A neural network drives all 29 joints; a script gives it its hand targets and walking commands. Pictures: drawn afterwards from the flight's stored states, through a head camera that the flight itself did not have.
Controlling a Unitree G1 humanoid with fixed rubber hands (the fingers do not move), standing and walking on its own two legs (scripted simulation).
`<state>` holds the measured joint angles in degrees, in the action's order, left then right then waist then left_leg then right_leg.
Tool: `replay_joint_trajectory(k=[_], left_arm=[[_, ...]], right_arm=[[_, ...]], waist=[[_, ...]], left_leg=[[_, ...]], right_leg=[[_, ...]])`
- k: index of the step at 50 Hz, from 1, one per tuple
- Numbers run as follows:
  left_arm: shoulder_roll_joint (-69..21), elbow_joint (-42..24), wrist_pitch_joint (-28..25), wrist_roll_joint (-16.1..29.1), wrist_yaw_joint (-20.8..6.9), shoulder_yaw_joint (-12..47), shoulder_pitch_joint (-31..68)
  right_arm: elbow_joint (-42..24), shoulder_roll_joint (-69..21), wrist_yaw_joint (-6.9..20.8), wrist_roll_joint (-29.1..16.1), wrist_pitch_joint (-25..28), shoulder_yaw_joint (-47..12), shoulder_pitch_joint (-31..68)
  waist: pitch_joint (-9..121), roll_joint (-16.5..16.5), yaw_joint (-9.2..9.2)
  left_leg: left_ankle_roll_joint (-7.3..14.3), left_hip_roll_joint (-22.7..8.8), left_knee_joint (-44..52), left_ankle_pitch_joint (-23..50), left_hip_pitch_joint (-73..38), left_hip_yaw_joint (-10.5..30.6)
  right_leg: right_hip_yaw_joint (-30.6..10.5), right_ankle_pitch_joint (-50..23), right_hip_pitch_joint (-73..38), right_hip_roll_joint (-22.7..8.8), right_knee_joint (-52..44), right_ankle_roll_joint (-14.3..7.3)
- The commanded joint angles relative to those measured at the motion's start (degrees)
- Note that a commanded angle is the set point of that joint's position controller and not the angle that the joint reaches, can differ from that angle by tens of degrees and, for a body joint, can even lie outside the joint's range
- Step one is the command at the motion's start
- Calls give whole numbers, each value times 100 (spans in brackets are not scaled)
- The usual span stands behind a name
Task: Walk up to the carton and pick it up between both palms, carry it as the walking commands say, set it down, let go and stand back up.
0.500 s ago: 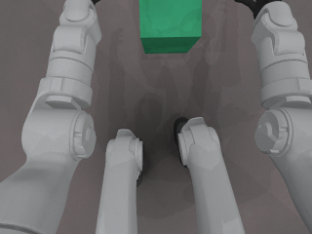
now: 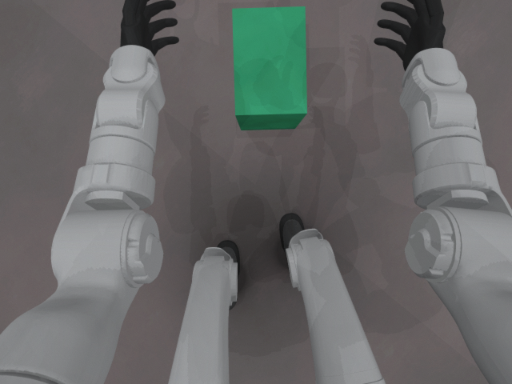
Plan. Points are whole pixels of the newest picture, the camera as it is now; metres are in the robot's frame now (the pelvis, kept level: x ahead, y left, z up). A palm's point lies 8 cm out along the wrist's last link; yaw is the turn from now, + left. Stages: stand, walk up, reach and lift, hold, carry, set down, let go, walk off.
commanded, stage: set down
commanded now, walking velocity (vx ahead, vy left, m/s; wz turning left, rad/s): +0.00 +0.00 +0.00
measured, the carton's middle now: (268, 77) +0.62 -0.08 -0.50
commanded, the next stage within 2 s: let go in 0.30 s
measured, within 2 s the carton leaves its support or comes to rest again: neither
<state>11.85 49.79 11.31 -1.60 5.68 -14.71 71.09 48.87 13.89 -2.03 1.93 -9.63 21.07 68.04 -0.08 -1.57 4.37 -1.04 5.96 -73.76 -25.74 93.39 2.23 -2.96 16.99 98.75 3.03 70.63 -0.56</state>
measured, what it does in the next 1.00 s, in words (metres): rises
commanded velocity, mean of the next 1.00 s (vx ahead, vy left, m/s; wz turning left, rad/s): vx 0.00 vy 0.00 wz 0.00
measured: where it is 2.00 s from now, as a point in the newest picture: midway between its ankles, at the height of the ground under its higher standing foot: (261, 272)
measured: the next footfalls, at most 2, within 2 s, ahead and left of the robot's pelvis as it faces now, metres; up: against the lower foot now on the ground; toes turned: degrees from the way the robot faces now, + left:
none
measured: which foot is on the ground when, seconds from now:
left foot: down 0.00-1.00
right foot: down 0.00-1.00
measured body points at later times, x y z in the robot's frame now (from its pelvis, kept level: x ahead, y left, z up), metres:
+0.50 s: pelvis +0.04 -0.01 +0.08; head +0.35 -0.04 +0.40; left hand +0.52 +0.13 -0.06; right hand +0.49 -0.25 -0.06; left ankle +0.05 +0.12 -0.58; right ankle +0.11 -0.10 -0.58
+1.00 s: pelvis +0.08 +0.01 +0.15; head +0.20 +0.00 +0.58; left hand +0.34 +0.21 +0.06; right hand +0.29 -0.23 +0.06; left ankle +0.05 +0.12 -0.58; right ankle +0.11 -0.10 -0.58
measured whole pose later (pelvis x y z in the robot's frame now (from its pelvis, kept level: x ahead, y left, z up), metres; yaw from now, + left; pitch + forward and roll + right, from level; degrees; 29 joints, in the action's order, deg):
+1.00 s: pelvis +0.08 +0.01 +0.15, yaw -3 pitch +13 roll +0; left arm 9.2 30.5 0.8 -1.4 -0.4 -4.9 1.8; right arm 27.7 10.4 3.5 0.4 -1.0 4.7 -2.0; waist -1.8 -0.6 1.5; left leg 1.0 3.2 -31.4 -17.5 26.6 4.5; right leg -3.7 10.4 31.7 3.2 29.3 -0.6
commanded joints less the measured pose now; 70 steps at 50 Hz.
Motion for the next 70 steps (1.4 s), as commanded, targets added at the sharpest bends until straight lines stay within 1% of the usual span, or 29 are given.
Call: replay_joint_trajectory(k=[1,4,6,9,11,14,17,21,22,24,26,29,32,36,39,43,46,49,53,56,58,62,66,70], left_arm=[[426,-638,-171,-118,-79,-104,1399],[364,-584,-227,-257,-152,-219,1299],[306,-478,-271,-398,-200,-324,1262],[183,-195,-340,-565,-280,-469,1117],[148,-115,-395,-669,-309,-569,993],[213,-151,-475,-806,-302,-667,796],[171,-508,-512,-874,-214,-625,398],[-123,-1255,-457,-853,-11,-331,-430],[-171,-1489,-444,-848,20,-230,-689],[-217,-1893,-445,-759,42,-37,-1255],[-237,-2237,-481,-690,21,108,-1851],[-274,-2460,-577,-645,-43,274,-2616],[-276,-2411,-687,-594,-134,392,-3373],[-173,-2213,-821,-465,-276,494,-4328],[-82,-2128,-920,-330,-389,565,-4946],[12,-2216,-1046,-148,-507,736,-5779],[61,-2366,-1134,-16,-566,868,-6375],[132,-2509,-1182,84,-626,940,-6855],[260,-2649,-1147,135,-734,1024,-7383],[353,-2767,-1088,119,-802,1086,-7773],[407,-2836,-1022,99,-842,1124,-7908],[428,-2958,-869,94,-890,1168,-8067],[434,-2996,-718,110,-919,1168,-8110],[469,-2976,-584,88,-932,1122,-8167]], right_arm=[[-652,525,16,111,157,61,1259],[-632,428,38,211,206,116,1156],[-542,348,54,282,244,152,1122],[-335,163,81,498,322,255,993],[-297,56,91,632,382,339,888],[-416,-27,69,765,437,396,705],[-778,90,93,824,460,318,315],[-1313,300,253,759,425,39,-316],[-1423,308,291,752,394,-33,-575],[-1653,272,370,734,359,-180,-1181],[-1846,220,437,644,374,-344,-1850],[-1984,139,545,392,461,-624,-2650],[-2019,120,602,227,587,-794,-3396],[-1970,114,615,80,724,-963,-4320],[-2060,65,608,18,817,-1103,-4954],[-2394,66,572,-64,926,-1311,-5861],[-2626,130,544,-128,978,-1449,-6414],[-2757,215,526,-186,987,-1543,-6865],[-2862,277,534,-251,906,-1619,-7453],[-2918,289,565,-257,823,-1674,-7854],[-2946,321,582,-252,759,-1693,-7919],[-2989,388,621,-231,600,-1717,-7918],[-2997,429,637,-164,432,-1697,-7854],[-2988,448,628,-112,300,-1637,-7860]], waist=[[6041,95,135],[5725,102,94],[5325,104,56],[4738,180,84],[4651,188,77],[4941,162,1],[5806,135,-30],[6667,143,1],[6800,183,34],[6792,340,95],[6573,357,45],[6055,188,-72],[5388,86,-100],[4256,106,-161],[3471,175,-231],[2764,209,-281],[2206,191,-301],[1611,187,-317],[1006,138,-299],[735,38,-288],[529,-63,-289],[137,-206,-327],[-133,-75,-322],[-199,63,-310]], left_leg=[[-151,70,1263,1243,-1781,-364],[-142,35,1679,1263,-2057,-322],[-133,8,1935,1142,-2102,-296],[-135,-34,2224,1057,-2011,-236],[-156,-46,2316,1190,-2009,-217],[-189,-47,2364,1518,-2109,-208],[-237,-35,2387,2164,-2527,-194],[-241,-32,2576,2996,-3130,-182],[-228,-22,2651,3121,-3163,-197],[-183,-18,2858,3096,-2887,-240],[-165,-50,3066,3062,-2867,-231],[-157,-120,3297,3037,-3255,-177],[-131,-180,3515,2668,-3657,-147],[-70,-283,3820,2005,-4157,-109],[-14,-363,4041,1682,-4730,-69],[42,-458,4404,1538,-5672,-30],[57,-516,4691,1557,-6288,-2],[39,-563,4944,1605,-6630,18],[51,-607,5217,1747,-6994,64],[60,-608,5316,2034,-7232,99],[42,-601,5366,2067,-7298,121],[12,-620,5525,1804,-7297,145],[19,-615,5558,1708,-7361,106],[43,-576,5484,1920,-7579,51]], right_leg=[[258,-2353,-5604,-4,-714,249],[229,-2337,-5828,-37,-1141,263],[216,-2232,-5892,-61,-1387,273],[216,-2133,-5888,-113,-1699,289],[210,-2272,-5939,-126,-1789,299],[191,-2694,-6276,-122,-1799,308],[198,-3473,-7002,-83,-1751,284],[147,-4551,-8049,-76,-1771,228],[86,-4847,-8392,-92,-1794,213],[-61,-5409,-9107,-164,-1845,185],[-144,-5580,-9381,-224,-1986,152],[-176,-5227,-9193,-247,-2290,106],[-178,-4567,-8919,-237,-2587,96],[-140,-3447,-8600,-247,-2960,113],[-71,-2622,-8458,-248,-3272,127],[31,-2066,-8760,-243,-3681,137],[86,-1857,-9063,-221,-3962,143],[116,-1787,-9323,-203,-4188,132],[132,-1810,-9775,-192,-4450,112],[151,-1941,-10066,-134,-4546,86],[160,-1918,-10164,-104,-4589,71],[177,-1741,-10397,-65,-4591,50],[196,-1632,-10475,-51,-4572,78],[218,-1643,-10416,-66,-4568,107]])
